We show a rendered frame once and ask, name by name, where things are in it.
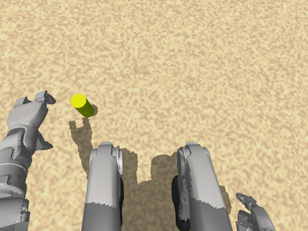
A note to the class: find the right robot hand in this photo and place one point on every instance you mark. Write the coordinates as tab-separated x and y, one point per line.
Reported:
258	220

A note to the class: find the can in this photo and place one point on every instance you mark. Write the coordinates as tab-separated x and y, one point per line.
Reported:
80	103

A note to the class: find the left robot hand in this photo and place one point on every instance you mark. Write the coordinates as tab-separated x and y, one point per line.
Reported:
33	114

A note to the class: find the right robot foot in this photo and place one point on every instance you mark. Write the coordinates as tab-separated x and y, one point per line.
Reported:
180	223

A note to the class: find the left robot arm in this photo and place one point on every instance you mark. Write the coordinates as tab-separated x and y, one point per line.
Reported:
16	150

